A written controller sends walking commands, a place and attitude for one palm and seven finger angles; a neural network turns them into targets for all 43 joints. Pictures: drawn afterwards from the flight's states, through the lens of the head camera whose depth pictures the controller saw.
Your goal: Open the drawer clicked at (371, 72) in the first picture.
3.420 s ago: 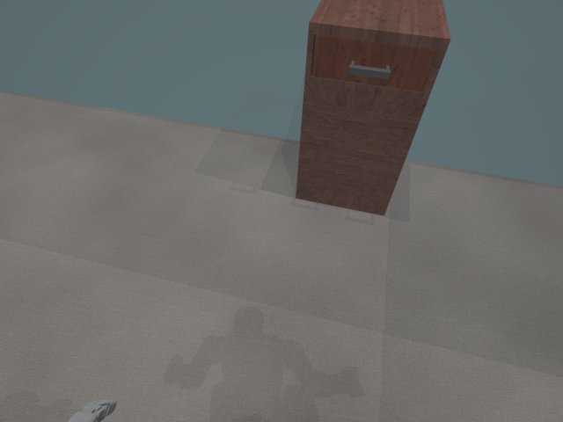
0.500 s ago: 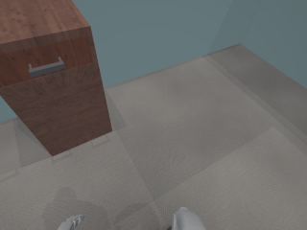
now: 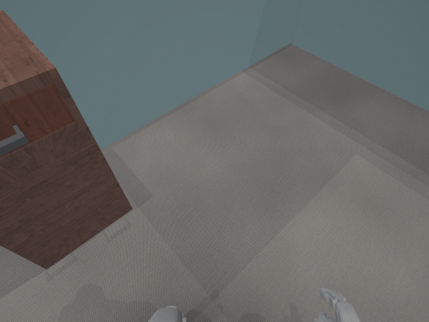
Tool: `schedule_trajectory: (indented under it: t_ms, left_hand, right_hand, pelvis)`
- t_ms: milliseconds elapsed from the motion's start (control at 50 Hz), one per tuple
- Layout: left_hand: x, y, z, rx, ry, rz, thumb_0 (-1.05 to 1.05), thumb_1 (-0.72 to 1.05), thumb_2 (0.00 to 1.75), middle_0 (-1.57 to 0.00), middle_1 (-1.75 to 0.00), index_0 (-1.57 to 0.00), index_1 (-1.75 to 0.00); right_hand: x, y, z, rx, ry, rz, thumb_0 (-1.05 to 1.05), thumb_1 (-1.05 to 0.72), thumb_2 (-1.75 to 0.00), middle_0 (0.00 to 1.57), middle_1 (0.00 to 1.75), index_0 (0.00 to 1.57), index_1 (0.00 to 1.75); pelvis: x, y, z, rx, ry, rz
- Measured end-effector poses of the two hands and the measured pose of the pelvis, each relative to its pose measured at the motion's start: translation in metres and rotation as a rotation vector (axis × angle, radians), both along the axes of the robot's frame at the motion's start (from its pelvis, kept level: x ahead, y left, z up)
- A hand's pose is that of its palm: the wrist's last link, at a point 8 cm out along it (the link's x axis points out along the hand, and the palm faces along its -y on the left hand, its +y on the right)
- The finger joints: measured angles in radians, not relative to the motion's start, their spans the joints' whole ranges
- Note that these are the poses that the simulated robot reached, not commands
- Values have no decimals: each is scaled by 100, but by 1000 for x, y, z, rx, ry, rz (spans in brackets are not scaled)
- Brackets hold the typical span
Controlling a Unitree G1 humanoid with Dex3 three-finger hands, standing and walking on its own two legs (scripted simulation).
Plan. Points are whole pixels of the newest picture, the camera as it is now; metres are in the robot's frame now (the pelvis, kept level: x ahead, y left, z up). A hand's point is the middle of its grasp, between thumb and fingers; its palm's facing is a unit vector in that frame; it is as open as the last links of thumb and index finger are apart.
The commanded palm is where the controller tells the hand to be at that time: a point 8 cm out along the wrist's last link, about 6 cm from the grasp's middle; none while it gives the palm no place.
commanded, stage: walk to a spot facing it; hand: left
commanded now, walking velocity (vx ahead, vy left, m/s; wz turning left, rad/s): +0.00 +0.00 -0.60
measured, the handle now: out of the picture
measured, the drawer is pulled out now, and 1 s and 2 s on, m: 0.00 0.00 0.00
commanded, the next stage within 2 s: turn to face it in 1.64 s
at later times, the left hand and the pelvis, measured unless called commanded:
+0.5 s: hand (130, 310) +0.15 +0.20 -0.16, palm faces -0.32 -0.92 -0.21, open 7.4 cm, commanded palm none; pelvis +0.01 +0.03 +0.00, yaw -20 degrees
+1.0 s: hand (168, 295) +0.19 +0.12 -0.15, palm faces -0.54 -0.81 -0.23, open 7.4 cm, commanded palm none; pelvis +0.00 +0.01 +0.00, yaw -36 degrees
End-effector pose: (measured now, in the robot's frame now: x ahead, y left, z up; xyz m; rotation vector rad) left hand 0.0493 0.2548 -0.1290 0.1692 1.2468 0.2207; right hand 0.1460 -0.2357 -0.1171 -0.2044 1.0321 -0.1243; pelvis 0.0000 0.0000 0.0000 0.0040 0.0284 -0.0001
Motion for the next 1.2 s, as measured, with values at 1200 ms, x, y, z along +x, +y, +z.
schedule_trajectory:
  t_ms: [1200]
  left_hand:
    - [181, -62, -15, -52, 78, -746, 1, 91, 90, -20, -30, -20, -30]
  right_hand:
    - [-218, 21, 19, -48, 114, -776, 1, -91, -89, 20, 30, 20, 30]
  pelvis:
    - [31, 27, 5, -37, -10, -767]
